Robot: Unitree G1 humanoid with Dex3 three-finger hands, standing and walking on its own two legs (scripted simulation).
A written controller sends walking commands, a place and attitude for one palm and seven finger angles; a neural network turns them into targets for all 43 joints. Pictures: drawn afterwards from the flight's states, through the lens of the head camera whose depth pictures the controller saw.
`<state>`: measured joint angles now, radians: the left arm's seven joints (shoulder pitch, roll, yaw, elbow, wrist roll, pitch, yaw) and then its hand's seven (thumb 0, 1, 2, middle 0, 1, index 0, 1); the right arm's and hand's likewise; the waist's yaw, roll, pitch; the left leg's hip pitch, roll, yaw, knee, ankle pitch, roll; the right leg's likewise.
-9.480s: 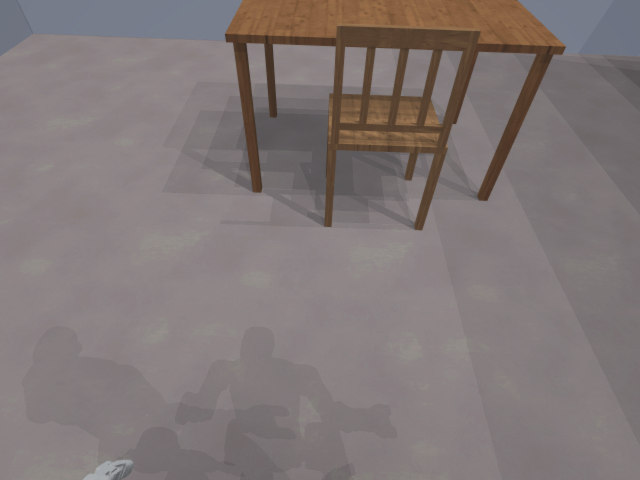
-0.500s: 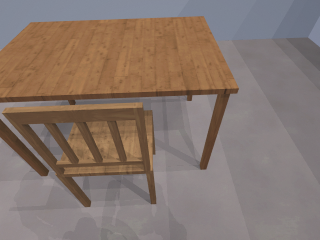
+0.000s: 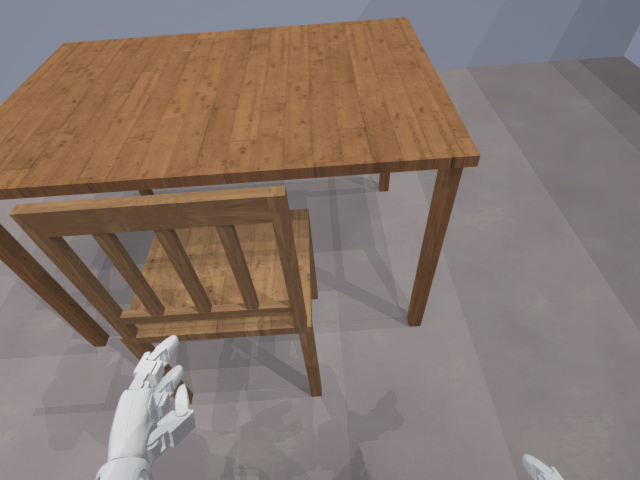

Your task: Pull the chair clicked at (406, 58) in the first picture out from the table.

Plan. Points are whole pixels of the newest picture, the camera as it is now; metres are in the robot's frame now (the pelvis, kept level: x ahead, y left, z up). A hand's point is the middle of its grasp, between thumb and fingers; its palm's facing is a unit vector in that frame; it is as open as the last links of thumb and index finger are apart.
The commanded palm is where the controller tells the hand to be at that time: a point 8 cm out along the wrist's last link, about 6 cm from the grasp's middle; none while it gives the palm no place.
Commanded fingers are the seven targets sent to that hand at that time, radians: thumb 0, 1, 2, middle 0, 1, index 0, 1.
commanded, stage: raise the hand toward the chair's back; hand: left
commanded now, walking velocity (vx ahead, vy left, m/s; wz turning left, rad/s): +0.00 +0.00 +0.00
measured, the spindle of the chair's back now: (186, 272) +0.50 +0.28 -0.10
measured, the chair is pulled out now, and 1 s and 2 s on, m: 0.00 0.00 0.00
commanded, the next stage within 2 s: aim the fingers beside a spindle in 1.88 s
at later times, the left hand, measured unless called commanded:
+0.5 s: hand (198, 450) +0.17 +0.16 -0.02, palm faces -0.10 -0.99 -0.04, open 11.8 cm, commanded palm +0.14 +0.23 -0.04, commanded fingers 0.00 0.04 0.53 -0.11 -0.16 -0.11 -0.16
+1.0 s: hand (166, 432) +0.20 +0.21 -0.03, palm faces +0.03 -1.00 -0.03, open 15.9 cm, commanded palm +0.18 +0.27 -0.03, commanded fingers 0.00 -0.50 0.30 -0.06 -0.08 -0.06 -0.08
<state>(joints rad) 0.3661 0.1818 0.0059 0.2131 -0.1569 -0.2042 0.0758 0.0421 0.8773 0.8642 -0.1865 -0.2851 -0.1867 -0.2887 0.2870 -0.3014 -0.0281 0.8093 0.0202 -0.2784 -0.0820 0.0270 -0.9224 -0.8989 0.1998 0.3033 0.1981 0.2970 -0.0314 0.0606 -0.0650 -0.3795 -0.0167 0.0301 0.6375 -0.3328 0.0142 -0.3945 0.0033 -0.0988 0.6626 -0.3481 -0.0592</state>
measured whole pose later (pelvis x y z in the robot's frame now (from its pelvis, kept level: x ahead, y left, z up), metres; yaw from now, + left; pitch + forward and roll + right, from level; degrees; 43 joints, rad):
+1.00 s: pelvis -0.03 +0.03 -0.07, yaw +0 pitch +16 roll -3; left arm 0.39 0.22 0.09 -0.04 -0.22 -0.36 -0.14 -0.01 -0.32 0.38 -0.08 -0.11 -0.08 -0.11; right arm 0.21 -0.23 0.01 0.50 0.02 -0.20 -0.05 0.02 -0.90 -0.90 0.20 0.30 0.20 0.30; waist 0.00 0.02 -0.14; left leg -0.91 0.00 0.02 1.15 -0.52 0.05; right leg -0.88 -0.01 -0.12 1.09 -0.49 -0.04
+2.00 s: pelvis -0.02 +0.02 -0.06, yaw +0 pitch +15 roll -2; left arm 0.29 0.24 0.19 0.10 -0.28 -0.41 -0.25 -0.02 -0.50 0.30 -0.06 -0.08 -0.06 -0.08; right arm 0.22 -0.24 0.03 0.55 0.02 -0.21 -0.05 0.01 -0.90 -0.90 0.20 0.30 0.20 0.30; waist 0.00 0.03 -0.13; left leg -0.85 0.00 0.00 1.09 -0.50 0.04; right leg -0.82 0.00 -0.13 1.04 -0.48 -0.05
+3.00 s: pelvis -0.03 +0.03 -0.09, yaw -1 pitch +20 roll -2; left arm -0.13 0.18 0.09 0.40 -0.14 -0.45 -0.05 -0.02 -0.50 0.30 -0.06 -0.08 -0.06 -0.08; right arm 0.20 -0.24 0.02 0.58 -0.01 -0.09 -0.01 0.01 -0.90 -0.90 0.20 0.30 0.20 0.30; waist -0.03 0.02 -0.15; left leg -1.04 0.00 0.02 1.23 -0.54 0.05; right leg -1.03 -0.01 -0.11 1.19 -0.52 -0.04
